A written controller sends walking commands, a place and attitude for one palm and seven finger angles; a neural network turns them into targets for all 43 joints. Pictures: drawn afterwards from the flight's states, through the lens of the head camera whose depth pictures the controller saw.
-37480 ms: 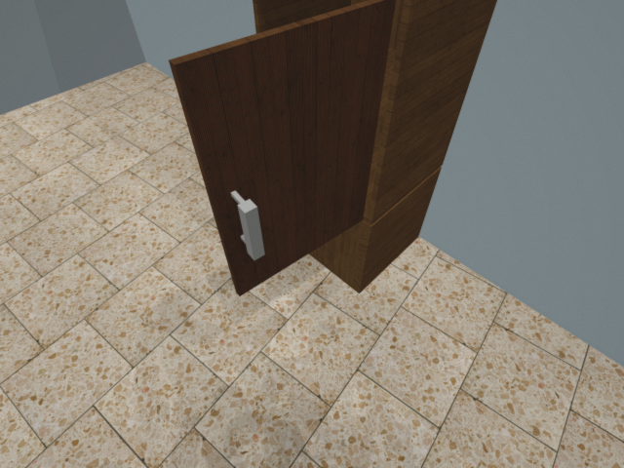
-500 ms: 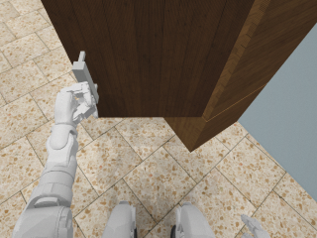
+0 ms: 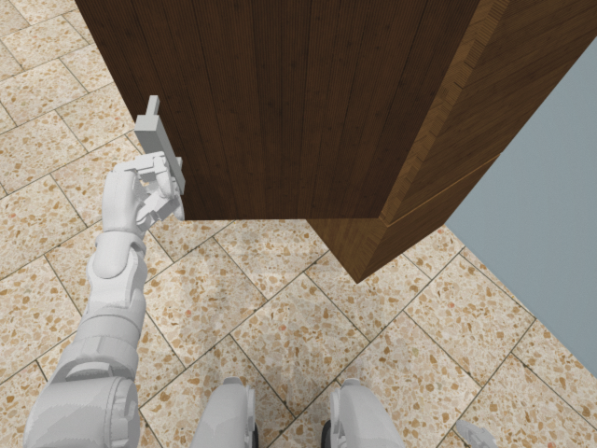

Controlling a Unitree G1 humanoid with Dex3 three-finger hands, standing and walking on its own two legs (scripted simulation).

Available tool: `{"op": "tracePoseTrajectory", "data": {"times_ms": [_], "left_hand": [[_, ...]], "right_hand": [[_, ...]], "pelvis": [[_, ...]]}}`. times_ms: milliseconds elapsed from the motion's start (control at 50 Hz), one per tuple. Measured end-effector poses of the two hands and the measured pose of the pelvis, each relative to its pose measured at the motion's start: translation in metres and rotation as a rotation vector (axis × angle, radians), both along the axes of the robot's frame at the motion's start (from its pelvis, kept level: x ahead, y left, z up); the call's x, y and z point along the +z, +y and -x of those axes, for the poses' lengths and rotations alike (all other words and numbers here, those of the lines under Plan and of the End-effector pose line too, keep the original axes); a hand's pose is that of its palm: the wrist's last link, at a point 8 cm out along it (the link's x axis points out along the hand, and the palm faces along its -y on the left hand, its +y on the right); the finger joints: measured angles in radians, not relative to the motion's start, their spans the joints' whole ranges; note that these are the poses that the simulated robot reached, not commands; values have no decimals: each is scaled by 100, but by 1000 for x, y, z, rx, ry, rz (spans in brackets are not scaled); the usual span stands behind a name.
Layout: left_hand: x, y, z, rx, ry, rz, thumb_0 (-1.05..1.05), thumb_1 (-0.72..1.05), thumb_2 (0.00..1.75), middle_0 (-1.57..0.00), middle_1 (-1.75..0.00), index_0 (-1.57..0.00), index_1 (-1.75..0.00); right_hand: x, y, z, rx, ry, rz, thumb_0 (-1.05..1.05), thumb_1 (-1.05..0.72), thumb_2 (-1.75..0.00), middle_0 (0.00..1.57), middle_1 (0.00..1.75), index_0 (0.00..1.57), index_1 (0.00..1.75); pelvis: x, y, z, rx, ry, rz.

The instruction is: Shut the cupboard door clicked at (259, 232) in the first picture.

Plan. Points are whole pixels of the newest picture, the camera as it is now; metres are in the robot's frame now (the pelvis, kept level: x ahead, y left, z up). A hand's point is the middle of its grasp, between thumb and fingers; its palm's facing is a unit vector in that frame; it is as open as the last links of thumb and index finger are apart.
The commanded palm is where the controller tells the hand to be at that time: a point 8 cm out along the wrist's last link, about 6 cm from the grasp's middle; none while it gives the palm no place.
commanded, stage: push the door shut along its arc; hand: left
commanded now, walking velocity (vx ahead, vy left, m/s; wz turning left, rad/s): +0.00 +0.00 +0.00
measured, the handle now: (165, 147) +0.52 +0.19 +0.04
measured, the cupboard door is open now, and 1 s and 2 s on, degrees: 58 41 37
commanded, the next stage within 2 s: pull the fist back off the door in 1.40 s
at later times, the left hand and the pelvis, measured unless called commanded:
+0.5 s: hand (188, 167) +0.48 +0.15 +0.04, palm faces -0.11 -0.99 -0.05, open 3.2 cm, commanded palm +0.48 +0.19 +0.04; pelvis -0.01 +0.00 -0.01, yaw +0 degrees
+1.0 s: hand (201, 131) +0.55 +0.14 +0.04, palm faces -0.21 -0.98 -0.03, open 3.1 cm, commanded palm +0.55 +0.16 +0.04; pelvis -0.01 +0.01 -0.03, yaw -2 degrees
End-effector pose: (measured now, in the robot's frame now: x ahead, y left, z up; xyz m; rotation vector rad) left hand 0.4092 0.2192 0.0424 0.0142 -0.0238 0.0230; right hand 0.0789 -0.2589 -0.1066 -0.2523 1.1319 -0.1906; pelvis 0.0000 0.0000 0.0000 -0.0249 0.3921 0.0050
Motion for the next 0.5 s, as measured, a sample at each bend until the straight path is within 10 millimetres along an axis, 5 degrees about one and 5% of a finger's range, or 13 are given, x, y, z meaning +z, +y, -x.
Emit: {"op": "tracePoseTrajectory", "data": {"times_ms": [220,500], "left_hand": [[0,0,-18,-42,1,-18,2,90,91,-130,-150,-130,-150],[4,-10,-55,-133,20,-34,2,93,95,-130,-150,-130,-150]], "right_hand": [[-2,3,-5,14,-12,13,0,-90,-90,20,30,20,30],[-13,-2,40,-35,109,25,0,-90,-90,20,30,20,30]], "pelvis": [[-5,3,3,6,10,8],[-14,3,8,10,46,19]]}}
